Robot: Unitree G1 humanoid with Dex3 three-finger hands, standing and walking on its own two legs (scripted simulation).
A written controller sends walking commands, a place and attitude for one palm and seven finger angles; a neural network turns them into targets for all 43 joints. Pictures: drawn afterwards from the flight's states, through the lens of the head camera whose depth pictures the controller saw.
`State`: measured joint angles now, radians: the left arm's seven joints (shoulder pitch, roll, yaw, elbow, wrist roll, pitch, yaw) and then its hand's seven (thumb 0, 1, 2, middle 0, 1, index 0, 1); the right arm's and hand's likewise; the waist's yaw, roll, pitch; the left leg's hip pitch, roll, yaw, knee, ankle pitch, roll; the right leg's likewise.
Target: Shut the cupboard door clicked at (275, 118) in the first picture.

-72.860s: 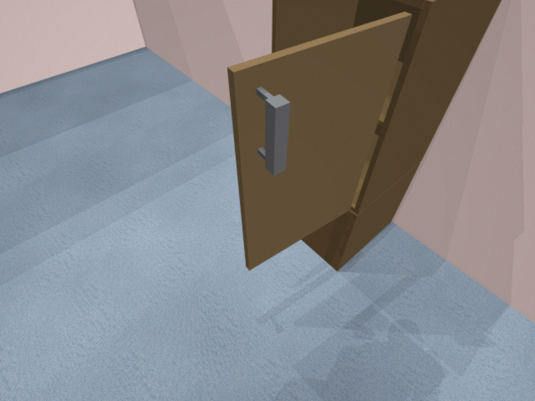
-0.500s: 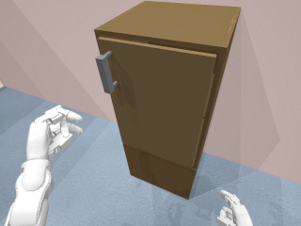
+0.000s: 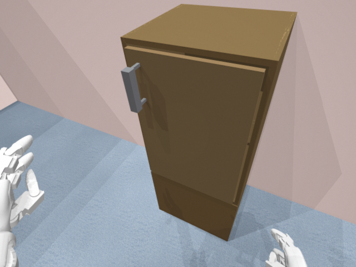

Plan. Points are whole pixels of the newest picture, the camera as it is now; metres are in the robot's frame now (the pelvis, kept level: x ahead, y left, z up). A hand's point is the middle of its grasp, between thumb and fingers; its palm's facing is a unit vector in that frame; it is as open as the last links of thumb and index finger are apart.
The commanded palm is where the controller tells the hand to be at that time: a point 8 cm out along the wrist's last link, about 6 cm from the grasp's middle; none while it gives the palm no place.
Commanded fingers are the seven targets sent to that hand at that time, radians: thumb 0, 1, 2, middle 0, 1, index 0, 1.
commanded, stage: draw the hand back to the body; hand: left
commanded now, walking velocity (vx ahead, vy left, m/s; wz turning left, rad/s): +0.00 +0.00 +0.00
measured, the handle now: (136, 87) +0.57 +0.21 +0.14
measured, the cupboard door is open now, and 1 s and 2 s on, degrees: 0 0 0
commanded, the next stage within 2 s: step back with the hand held close in 0.22 s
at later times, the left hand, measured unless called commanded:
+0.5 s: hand (46, 186) +0.20 +0.27 +0.16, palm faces +0.42 -0.79 -0.46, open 7.4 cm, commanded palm +0.14 +0.30 +0.17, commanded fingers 0.00 0.90 0.90 -0.20 -0.30 -0.20 -0.30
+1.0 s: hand (11, 218) +0.14 +0.29 +0.15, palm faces +0.42 -0.79 -0.45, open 7.4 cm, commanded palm +0.08 +0.33 +0.17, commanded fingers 0.00 0.90 0.90 -0.20 -0.30 -0.20 -0.30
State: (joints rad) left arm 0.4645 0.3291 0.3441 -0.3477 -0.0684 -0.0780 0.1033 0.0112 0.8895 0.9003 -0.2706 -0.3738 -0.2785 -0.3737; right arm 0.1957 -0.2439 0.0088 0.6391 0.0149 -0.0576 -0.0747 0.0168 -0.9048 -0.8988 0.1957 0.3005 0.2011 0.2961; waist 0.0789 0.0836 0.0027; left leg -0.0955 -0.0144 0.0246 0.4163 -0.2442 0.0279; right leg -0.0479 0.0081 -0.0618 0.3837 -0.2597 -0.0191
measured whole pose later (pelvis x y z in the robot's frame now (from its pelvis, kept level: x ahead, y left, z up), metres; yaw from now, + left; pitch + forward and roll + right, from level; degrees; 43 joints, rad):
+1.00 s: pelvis -0.07 +0.03 -0.01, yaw -1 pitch +1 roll -2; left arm 0.54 0.39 0.41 -0.45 -0.03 -0.18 0.14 0.01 0.89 0.90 -0.21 -0.30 -0.22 -0.30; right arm 0.26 -0.23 0.00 0.55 0.02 0.01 -0.09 0.02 -0.90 -0.90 0.20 0.30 0.20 0.30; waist 0.01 0.03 -0.05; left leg -0.39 -0.01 0.06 0.60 -0.23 0.07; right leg -0.33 0.00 -0.04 0.53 -0.21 0.01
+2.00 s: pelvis -0.16 +0.04 -0.01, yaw +0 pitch +2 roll -5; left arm 0.51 0.48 0.47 -0.48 -0.04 -0.28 0.12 0.01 0.88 0.90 -0.21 -0.30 -0.22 -0.30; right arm 0.20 -0.18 -0.02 0.61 -0.01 -0.07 -0.09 0.02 -0.90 -0.90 0.20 0.30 0.20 0.30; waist -0.03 0.00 -0.03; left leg -0.48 0.02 0.01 0.53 -0.10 0.08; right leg -0.32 0.10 0.07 0.66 -0.34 0.02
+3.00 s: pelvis -0.25 +0.09 -0.01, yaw -6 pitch -1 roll +0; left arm 0.46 0.38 0.41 -0.41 -0.04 -0.16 0.16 0.01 0.89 0.90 -0.20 -0.30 -0.21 -0.30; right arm 0.25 -0.18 0.03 0.67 -0.01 -0.11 -0.09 0.02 -0.90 -0.90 0.20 0.30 0.20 0.30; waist -0.01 -0.05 -0.04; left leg -0.30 -0.04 0.01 0.50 -0.18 0.04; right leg -0.17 0.03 0.02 0.56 -0.35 0.01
